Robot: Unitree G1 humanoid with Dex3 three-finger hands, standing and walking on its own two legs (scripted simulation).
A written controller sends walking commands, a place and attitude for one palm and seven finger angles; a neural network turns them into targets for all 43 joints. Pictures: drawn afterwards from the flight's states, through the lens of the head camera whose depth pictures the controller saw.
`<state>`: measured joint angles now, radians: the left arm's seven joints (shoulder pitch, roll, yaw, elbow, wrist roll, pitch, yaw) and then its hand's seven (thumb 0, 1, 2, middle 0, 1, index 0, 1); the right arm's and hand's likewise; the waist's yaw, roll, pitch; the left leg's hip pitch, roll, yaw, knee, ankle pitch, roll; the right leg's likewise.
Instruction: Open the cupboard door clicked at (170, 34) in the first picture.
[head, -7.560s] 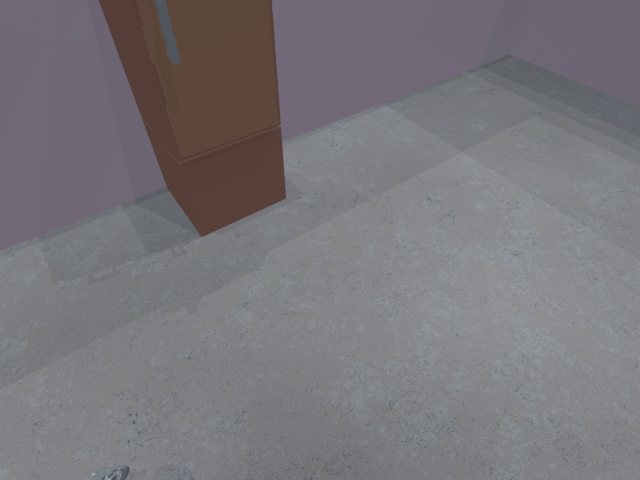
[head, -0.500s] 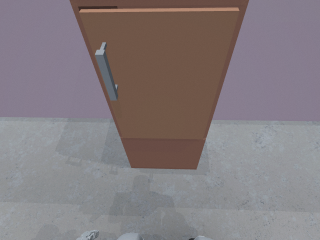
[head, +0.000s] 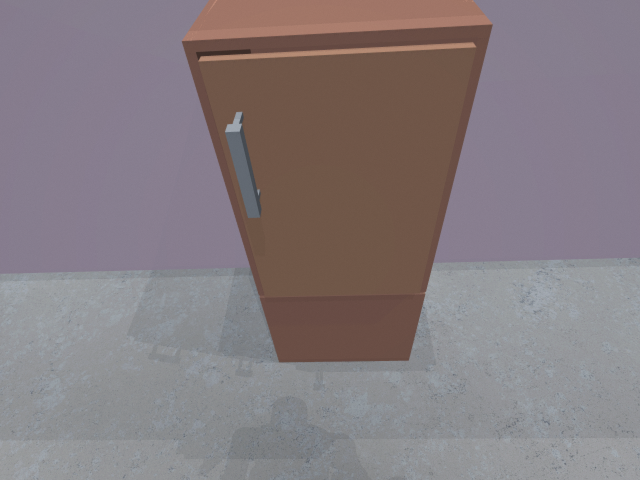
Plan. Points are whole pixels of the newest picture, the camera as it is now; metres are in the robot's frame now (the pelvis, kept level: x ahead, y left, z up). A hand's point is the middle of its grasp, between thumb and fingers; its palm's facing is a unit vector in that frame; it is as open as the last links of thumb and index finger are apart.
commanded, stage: look again from close up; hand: left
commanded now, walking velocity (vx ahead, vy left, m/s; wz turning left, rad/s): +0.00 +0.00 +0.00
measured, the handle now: (247, 167) +0.57 +0.16 +0.09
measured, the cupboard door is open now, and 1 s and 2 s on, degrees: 0 0 0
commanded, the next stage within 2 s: raise the hand with hooked fingers in 0.58 s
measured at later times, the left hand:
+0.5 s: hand out of the picture +0.06 +0.18 -0.15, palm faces +0.03 -0.97 -0.23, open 7.3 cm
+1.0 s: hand (193, 403) +0.21 +0.18 +0.01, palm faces +0.03 -1.00 -0.04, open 8.1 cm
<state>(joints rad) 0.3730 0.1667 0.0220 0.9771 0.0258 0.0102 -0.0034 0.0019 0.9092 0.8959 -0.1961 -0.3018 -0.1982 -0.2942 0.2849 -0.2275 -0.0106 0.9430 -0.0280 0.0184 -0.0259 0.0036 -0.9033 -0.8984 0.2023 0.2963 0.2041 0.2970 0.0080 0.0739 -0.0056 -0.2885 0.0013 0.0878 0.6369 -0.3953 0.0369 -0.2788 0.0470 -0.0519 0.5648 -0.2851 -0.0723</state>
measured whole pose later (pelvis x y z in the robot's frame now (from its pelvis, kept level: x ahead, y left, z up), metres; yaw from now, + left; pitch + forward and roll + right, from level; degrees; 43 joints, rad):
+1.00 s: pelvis -0.01 -0.01 -0.05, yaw +1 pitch +11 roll +2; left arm 0.30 0.18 0.17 0.22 -0.28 -0.60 -0.31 0.00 0.73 0.82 -0.21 -0.42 -0.21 -0.41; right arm 0.14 -0.30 -0.06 0.59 0.01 -0.27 -0.01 0.01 -0.91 -0.90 0.20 0.30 0.20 0.30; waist 0.00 -0.02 -0.13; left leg -0.67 -0.01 0.04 0.93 -0.42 0.01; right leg -0.70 0.02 -0.06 0.97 -0.45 -0.08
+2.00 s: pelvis +0.00 +0.03 -0.02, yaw +2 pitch +5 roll -2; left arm 0.06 0.36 0.34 0.21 -0.33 -0.18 -0.38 -0.01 -0.42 0.33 -0.29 -1.15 -0.30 -1.14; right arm 0.24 -0.26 0.07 0.58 0.04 -0.25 -0.09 0.01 -0.90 -0.90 0.20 0.30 0.21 0.30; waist 0.03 0.03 -0.06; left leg -0.46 -0.03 0.01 0.75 -0.38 0.05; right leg -0.43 0.01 -0.09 0.70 -0.35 -0.02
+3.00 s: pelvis +0.00 +0.01 -0.01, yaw +2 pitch +3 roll -1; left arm -0.16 0.41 0.41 0.43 -0.33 -0.12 -0.45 -0.02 -0.50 0.30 -0.30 -1.20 -0.30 -1.20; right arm 0.26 -0.28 0.06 0.61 0.06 -0.21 -0.11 0.01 -0.90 -0.90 0.20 0.30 0.21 0.30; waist 0.02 0.04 -0.04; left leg -0.38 -0.02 0.01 0.65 -0.33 0.03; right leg -0.36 0.03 -0.08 0.61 -0.31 -0.04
